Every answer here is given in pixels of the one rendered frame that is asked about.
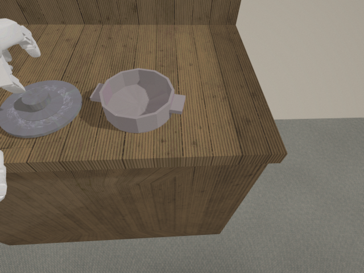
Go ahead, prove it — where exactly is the left robot hand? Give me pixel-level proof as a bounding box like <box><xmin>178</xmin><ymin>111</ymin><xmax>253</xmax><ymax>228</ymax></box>
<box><xmin>0</xmin><ymin>18</ymin><xmax>41</xmax><ymax>93</ymax></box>

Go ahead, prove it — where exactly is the lid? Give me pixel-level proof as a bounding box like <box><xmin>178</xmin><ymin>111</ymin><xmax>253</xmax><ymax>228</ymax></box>
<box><xmin>0</xmin><ymin>80</ymin><xmax>82</xmax><ymax>138</ymax></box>

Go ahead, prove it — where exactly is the pot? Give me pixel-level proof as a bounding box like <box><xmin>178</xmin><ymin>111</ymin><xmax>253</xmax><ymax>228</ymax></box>
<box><xmin>90</xmin><ymin>68</ymin><xmax>185</xmax><ymax>133</ymax></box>

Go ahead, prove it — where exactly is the knob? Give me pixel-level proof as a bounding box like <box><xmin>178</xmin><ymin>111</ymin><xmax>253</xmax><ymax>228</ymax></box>
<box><xmin>22</xmin><ymin>88</ymin><xmax>51</xmax><ymax>110</ymax></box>

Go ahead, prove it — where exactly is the table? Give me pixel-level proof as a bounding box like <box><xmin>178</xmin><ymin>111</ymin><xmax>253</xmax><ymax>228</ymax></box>
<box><xmin>0</xmin><ymin>0</ymin><xmax>287</xmax><ymax>246</ymax></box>

